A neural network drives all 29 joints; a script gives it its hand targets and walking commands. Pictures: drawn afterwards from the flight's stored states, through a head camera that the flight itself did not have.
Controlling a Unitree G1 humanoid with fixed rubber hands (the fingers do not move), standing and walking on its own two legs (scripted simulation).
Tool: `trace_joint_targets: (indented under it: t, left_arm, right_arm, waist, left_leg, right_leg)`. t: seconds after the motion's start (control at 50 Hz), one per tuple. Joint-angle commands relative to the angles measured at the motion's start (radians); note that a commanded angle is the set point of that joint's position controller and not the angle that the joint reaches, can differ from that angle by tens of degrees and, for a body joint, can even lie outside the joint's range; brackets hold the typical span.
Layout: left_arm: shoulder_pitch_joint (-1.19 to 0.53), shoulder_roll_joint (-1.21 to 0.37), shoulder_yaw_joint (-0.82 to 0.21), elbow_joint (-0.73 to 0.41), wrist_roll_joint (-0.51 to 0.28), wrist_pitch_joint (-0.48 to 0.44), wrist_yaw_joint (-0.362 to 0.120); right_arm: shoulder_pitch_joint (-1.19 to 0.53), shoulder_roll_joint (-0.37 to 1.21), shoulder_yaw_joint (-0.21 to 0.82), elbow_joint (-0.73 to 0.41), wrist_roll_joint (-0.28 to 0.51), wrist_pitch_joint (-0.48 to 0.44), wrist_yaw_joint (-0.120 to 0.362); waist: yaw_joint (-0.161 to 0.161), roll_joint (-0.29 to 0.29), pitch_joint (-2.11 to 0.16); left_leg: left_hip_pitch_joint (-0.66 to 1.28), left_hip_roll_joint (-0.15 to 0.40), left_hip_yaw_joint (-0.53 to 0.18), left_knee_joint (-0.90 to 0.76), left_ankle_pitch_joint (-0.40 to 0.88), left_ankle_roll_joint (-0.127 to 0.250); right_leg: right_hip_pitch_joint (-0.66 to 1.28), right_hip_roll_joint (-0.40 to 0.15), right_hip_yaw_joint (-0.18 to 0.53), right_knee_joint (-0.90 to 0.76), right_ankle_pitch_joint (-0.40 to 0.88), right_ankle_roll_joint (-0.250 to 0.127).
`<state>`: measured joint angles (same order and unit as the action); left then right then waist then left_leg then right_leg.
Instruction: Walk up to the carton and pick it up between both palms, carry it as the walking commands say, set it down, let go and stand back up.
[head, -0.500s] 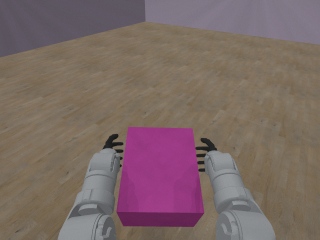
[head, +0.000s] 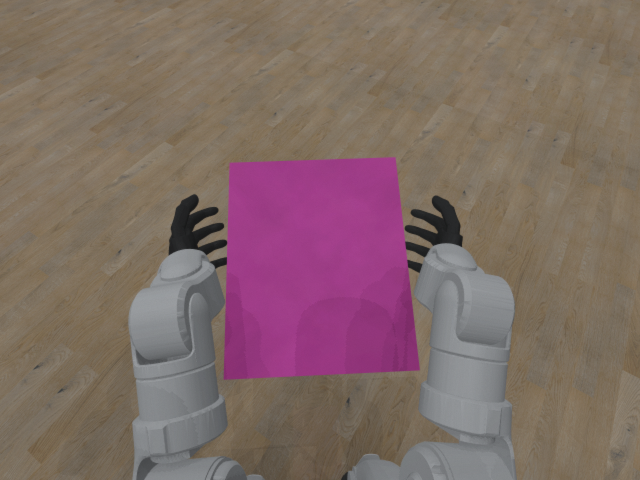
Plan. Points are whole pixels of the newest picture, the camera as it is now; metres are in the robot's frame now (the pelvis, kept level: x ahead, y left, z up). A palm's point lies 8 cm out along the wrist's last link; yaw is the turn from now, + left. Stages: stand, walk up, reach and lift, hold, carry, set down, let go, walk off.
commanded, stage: carry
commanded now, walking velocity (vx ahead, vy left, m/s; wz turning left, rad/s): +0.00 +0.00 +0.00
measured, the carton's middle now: (316, 271) +0.37 +0.02 +0.02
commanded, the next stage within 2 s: none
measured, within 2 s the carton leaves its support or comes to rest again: neither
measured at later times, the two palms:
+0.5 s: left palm (194, 274) +0.29 +0.14 +0.13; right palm (476, 283) +0.29 -0.15 +0.13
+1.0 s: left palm (216, 191) +0.41 +0.14 +0.13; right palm (452, 196) +0.41 -0.15 +0.13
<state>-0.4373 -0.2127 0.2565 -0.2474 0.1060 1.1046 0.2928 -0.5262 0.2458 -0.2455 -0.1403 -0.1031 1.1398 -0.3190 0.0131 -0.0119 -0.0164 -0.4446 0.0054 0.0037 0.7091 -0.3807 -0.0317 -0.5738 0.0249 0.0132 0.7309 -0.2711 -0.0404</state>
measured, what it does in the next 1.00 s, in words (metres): walks ahead: left foot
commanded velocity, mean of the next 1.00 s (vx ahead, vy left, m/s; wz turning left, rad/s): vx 0.40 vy -0.16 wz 0.00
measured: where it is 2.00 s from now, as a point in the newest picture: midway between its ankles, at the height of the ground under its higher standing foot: (345, 323)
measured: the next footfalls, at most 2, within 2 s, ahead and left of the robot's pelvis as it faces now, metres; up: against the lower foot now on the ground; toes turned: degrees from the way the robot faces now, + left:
left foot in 0.82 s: +0.06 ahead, +0.12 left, +0.00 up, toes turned +4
right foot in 1.04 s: +0.19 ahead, -0.14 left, +0.00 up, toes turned -2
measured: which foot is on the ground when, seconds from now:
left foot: down 0.00-0.54, up 0.56-0.80, down 0.82-1.00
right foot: down 0.00-0.84, up 0.86-1.00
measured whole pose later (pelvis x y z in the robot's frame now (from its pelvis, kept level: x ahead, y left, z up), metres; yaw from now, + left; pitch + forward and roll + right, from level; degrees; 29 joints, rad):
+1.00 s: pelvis +0.11 -0.01 +0.01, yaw -2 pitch +6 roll -2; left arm -0.38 -0.19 0.18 -0.24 0.15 1.24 0.28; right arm -0.41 0.20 -0.17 -0.15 -0.12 1.23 -0.27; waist 0.01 0.00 -0.13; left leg -0.25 0.09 0.09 0.58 -0.44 -0.02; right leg -0.45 0.04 -0.01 0.64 -0.36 -0.07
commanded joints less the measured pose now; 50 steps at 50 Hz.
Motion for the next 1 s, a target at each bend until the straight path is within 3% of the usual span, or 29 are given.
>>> trace_joint_targets:
  t: [0.0, 0.06, 0.1, 0.14, 0.16, 0.2, 0.22, 0.24, 0.26, 0.3, 0.34, 0.36, 0.4, 0.46, 0.5, 0.52, 0.54, 0.58, 0.62, 0.7, 0.74, 0.76, 0.78, 0.8, 0.82, 0.84, 0.88, 0.92, 0.98]
  left_arm:
    - [-0.688, -0.872, -0.633, 0.025, -0.378, 0.067, -0.236]
    - [-0.467, -0.866, -0.596, 0.099, -0.325, 0.087, -0.223]
    - [-0.385, -0.886, -0.592, 0.131, -0.313, 0.100, -0.231]
    - [-0.561, -0.872, -0.601, 0.141, -0.325, 0.086, -0.231]
    - [-0.670, -0.850, -0.605, 0.139, -0.330, 0.076, -0.228]
    - [-0.703, -0.831, -0.604, 0.162, -0.321, 0.072, -0.219]
    - [-0.575, -0.835, -0.593, 0.192, -0.297, 0.075, -0.228]
    - [-0.230, -0.892, -0.595, 0.171, -0.273, 0.097, -0.243]
    - [-0.221, -0.916, -0.605, 0.130, -0.278, 0.098, -0.252]
    - [-0.312, -0.930, -0.618, 0.096, -0.287, 0.102, -0.260]
    - [-0.406, -0.945, -0.662, 0.001, -0.309, 0.107, -0.261]
    - [-0.417, -0.942, -0.666, -0.018, -0.309, 0.115, -0.263]
    - [-0.417, -0.941, -0.672, -0.026, -0.323, 0.128, -0.271]
    - [-0.382, -0.937, -0.654, 0.014, -0.326, 0.143, -0.271]
    - [-0.357, -0.923, -0.636, 0.032, -0.325, 0.148, -0.273]
    - [-0.362, -0.923, -0.635, 0.030, -0.332, 0.149, -0.275]
    - [-0.370, -0.936, -0.634, 0.023, -0.338, 0.150, -0.277]
    - [-0.356, -0.953, -0.618, 0.014, -0.330, 0.144, -0.281]
    - [-0.357, -0.973, -0.619, 0.009, -0.336, 0.138, -0.283]
    - [-0.378, -0.988, -0.635, -0.040, -0.356, 0.126, -0.282]
    - [-0.394, -0.999, -0.646, -0.060, -0.364, 0.124, -0.278]
    - [-0.412, -1.010, -0.663, -0.063, -0.369, 0.125, -0.276]
    - [-0.409, -1.017, -0.679, -0.077, -0.373, 0.123, -0.275]
    - [-0.401, -1.034, -0.696, -0.078, -0.375, 0.132, -0.276]
    - [-0.440, -1.009, -0.703, -0.113, -0.371, 0.131, -0.277]
    - [-0.420, -0.997, -0.701, -0.102, -0.364, 0.135, -0.279]
    - [-0.426, -0.998, -0.713, -0.091, -0.367, 0.137, -0.279]
    - [-0.401, -0.996, -0.712, -0.073, -0.373, 0.141, -0.279]
    - [-0.393, -1.022, -0.720, -0.077, -0.390, 0.143, -0.279]
  right_arm:
    - [-0.663, 0.873, 0.632, -0.103, 0.372, 0.026, 0.221]
    - [-0.537, 0.859, 0.624, -0.102, 0.366, 0.035, 0.229]
    - [-0.500, 0.858, 0.621, -0.119, 0.364, 0.040, 0.237]
    - [-0.641, 0.841, 0.608, -0.091, 0.361, 0.027, 0.235]
    - [-0.690, 0.829, 0.592, -0.043, 0.347, 0.024, 0.230]
    - [-0.667, 0.816, 0.563, 0.028, 0.319, 0.026, 0.223]
    - [-0.543, 0.823, 0.547, 0.069, 0.295, 0.032, 0.235]
    - [-0.233, 0.868, 0.560, 0.030, 0.285, 0.052, 0.256]
    - [-0.248, 0.895, 0.576, -0.020, 0.303, 0.053, 0.271]
    - [-0.344, 0.911, 0.591, -0.055, 0.331, 0.057, 0.286]
    - [-0.387, 0.924, 0.614, -0.088, 0.357, 0.064, 0.294]
    - [-0.397, 0.929, 0.632, -0.099, 0.368, 0.070, 0.294]
    - [-0.394, 0.926, 0.646, -0.121, 0.365, 0.082, 0.291]
    - [-0.367, 0.924, 0.642, -0.115, 0.361, 0.095, 0.288]
    - [-0.368, 0.929, 0.640, -0.126, 0.355, 0.101, 0.287]
    - [-0.380, 0.917, 0.638, -0.125, 0.357, 0.106, 0.288]
    - [-0.412, 0.923, 0.651, -0.142, 0.370, 0.107, 0.291]
    - [-0.450, 0.940, 0.678, -0.178, 0.390, 0.103, 0.295]
    - [-0.450, 0.956, 0.680, -0.196, 0.395, 0.096, 0.292]
    - [-0.431, 0.968, 0.678, -0.226, 0.403, 0.084, 0.293]
    - [-0.418, 0.980, 0.679, -0.239, 0.410, 0.082, 0.295]
    - [-0.407, 0.986, 0.668, -0.231, 0.408, 0.080, 0.296]
    - [-0.374, 0.985, 0.656, -0.224, 0.406, 0.075, 0.298]
    - [-0.371, 0.963, 0.647, -0.230, 0.408, 0.071, 0.299]
    - [-0.380, 0.970, 0.659, -0.222, 0.417, 0.069, 0.298]
    - [-0.373, 0.968, 0.666, -0.235, 0.416, 0.071, 0.297]
    - [-0.352, 0.982, 0.668, -0.206, 0.405, 0.078, 0.300]
    - [-0.339, 0.960, 0.655, -0.221, 0.396, 0.079, 0.299]
    - [-0.349, 0.954, 0.650, -0.261, 0.402, 0.077, 0.300]
  waist:
    - [-0.017, -0.174, -0.583]
    - [-0.016, -0.059, -0.586]
    - [-0.009, -0.002, -0.591]
    - [-0.009, -0.001, -0.583]
    - [-0.008, -0.018, -0.562]
    - [-0.010, -0.055, -0.520]
    - [-0.010, -0.074, -0.491]
    - [-0.007, -0.048, -0.468]
    - [-0.008, -0.017, -0.458]
    - [-0.017, 0.025, -0.409]
    - [-0.021, 0.192, -0.329]
    - [-0.014, 0.228, -0.294]
    - [-0.007, 0.220, -0.260]
    - [-0.007, 0.118, -0.348]
    - [0.005, -0.182, -0.376]
    - [0.011, -0.228, -0.337]
    - [0.015, -0.204, -0.319]
    - [0.012, -0.148, -0.335]
    - [0.017, -0.177, -0.369]
    - [0.015, -0.177, -0.409]
    - [-0.009, -0.137, -0.444]
    - [-0.024, -0.077, -0.470]
    - [-0.040, 0.044, -0.506]
    - [-0.040, 0.274, -0.480]
    - [-0.036, 0.322, -0.407]
    - [-0.035, 0.234, -0.375]
    - [-0.044, 0.163, -0.352]
    - [-0.047, 0.181, -0.354]
    - [-0.036, 0.260, -0.358]
  left_leg:
    - [0.037, 0.014, 0.036, -0.041, -0.059, -0.006]
    - [0.228, 0.081, -0.015, -0.139, 0.210, 0.022]
    - [0.261, 0.127, -0.053, -0.109, 0.364, 0.034]
    - [0.248, 0.131, -0.055, -0.102, 0.367, 0.037]
    - [0.223, 0.116, -0.042, -0.094, 0.289, 0.032]
    - [0.194, 0.082, -0.021, -0.105, 0.113, 0.031]
    - [0.196, 0.068, -0.007, -0.124, 0.014, 0.037]
    - [0.207, 0.087, -0.015, -0.171, -0.071, 0.042]
    - [0.226, 0.110, -0.044, -0.205, -0.150, 0.055]
    - [0.265, 0.181, -0.134, -0.284, -0.257, 0.088]
    - [0.248, 0.321, -0.325, -0.454, -0.404, 0.143]
    - [0.215, 0.382, -0.367, -0.506, -0.453, 0.166]
    - [0.137, 0.385, -0.330, -0.510, -0.420, 0.165]
    - [0.094, 0.275, -0.168, -0.303, -0.255, 0.097]
    - [-0.042, 0.054, 0.081, 0.102, -0.071, 0.024]
    - [-0.203, 0.005, 0.126, 0.149, -0.120, -0.006]
    - [-0.247, 0.024, 0.083, 0.202, -0.132, -0.007]
    - [-0.201, 0.029, 0.076, 0.185, -0.092, 0.010]
    - [-0.159, 0.024, 0.099, 0.088, -0.114, 0.028]
    - [-0.079, 0.015, 0.130, -0.075, -0.093, 0.037]
    - [0.114, 0.034, 0.136, -0.269, 0.035, 0.052]
    - [0.325, 0.078, 0.082, -0.328, 0.092, 0.070]
    - [0.560, 0.189, -0.078, -0.342, 0.052, 0.102]
    - [0.728, 0.401, -0.362, -0.386, 0.096, 0.166]
    - [0.776, 0.508, -0.474, -0.432, 0.108, 0.228]
    - [0.757, 0.520, -0.471, -0.438, 0.119, 0.254]
    - [0.742, 0.469, -0.331, -0.406, 0.287, 0.231]
    - [0.696, 0.408, -0.206, -0.385, 0.384, 0.183]
    - [0.601, 0.350, -0.074, -0.283, 0.668, 0.120]
  right_leg:
    - [0.476, -0.274, 0.279, -0.235, 0.695, -0.084]
    - [0.359, -0.163, 0.133, -0.194, 0.525, -0.029]
    - [0.331, -0.132, 0.109, -0.183, 0.430, -0.013]
    - [0.338, -0.127, 0.111, -0.184, 0.422, -0.014]
    - [0.338, -0.137, 0.135, -0.207, 0.414, -0.016]
    - [0.310, -0.157, 0.179, -0.269, 0.262, -0.022]
    - [0.267, -0.137, 0.173, -0.300, 0.050, -0.029]
    - [0.237, -0.123, 0.149, -0.329, -0.149, -0.028]
    - [0.202, -0.103, 0.121, -0.332, -0.241, -0.022]
    - [0.111, -0.055, 0.055, -0.291, -0.266, -0.005]
    - [0.028, -0.008, -0.033, -0.117, -0.141, 0.018]
    - [0.015, -0.028, -0.052, -0.041, -0.075, 0.026]
    - [0.078, -0.054, -0.043, -0.062, -0.060, 0.023]
    - [0.296, -0.045, 0.019, -0.249, -0.086, -0.006]
    - [0.438, -0.200, 0.315, -0.535, -0.256, -0.065]
    - [0.517, -0.256, 0.425, -0.548, -0.285, -0.108]
    - [0.523, -0.280, 0.453, -0.535, -0.258, -0.130]
    - [0.500, -0.254, 0.378, -0.536, -0.230, -0.132]
    - [0.538, -0.236, 0.302, -0.516, -0.161, -0.145]
    - [0.560, -0.227, 0.249, -0.471, -0.017, -0.173]
    - [0.485, -0.176, 0.141, -0.400, 0.040, -0.140]
    - [0.342, -0.127, 0.061, -0.320, 0.062, -0.099]
    - [0.130, -0.075, 0.000, -0.190, 0.070, -0.052]
    - [-0.131, -0.010, -0.068, -0.035, -0.024, -0.010]
    - [-0.304, -0.015, -0.089, 0.015, -0.131, 0.013]
    - [-0.306, -0.056, -0.021, 0.039, -0.122, 0.011]
    - [-0.264, -0.068, -0.035, -0.045, -0.130, 0.024]
    - [-0.143, -0.024, -0.107, -0.173, -0.115, 0.029]
    - [0.067, 0.034, -0.201, -0.302, -0.013, 0.024]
